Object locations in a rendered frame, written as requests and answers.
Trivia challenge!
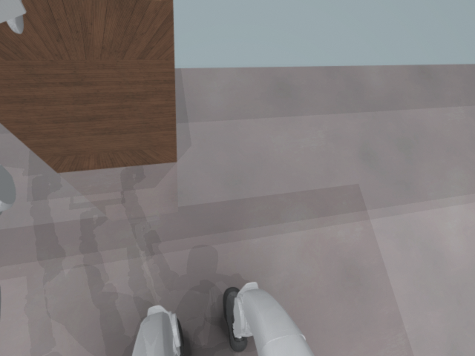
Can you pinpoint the robot left hand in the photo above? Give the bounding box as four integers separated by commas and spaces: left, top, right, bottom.
0, 0, 27, 34

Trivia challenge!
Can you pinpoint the cabinet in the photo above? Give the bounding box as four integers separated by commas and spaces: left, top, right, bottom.
0, 0, 177, 173

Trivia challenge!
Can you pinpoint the robot left thigh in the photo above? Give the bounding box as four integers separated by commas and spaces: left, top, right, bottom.
132, 311, 181, 356

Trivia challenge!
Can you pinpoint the left robot upper arm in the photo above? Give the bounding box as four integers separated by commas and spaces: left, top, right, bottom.
0, 164, 16, 317

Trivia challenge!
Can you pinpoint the robot thigh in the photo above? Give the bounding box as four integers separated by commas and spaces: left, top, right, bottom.
235, 289, 315, 356
132, 311, 181, 356

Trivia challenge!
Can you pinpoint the robot right thigh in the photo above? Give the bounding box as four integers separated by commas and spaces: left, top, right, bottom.
235, 289, 315, 356

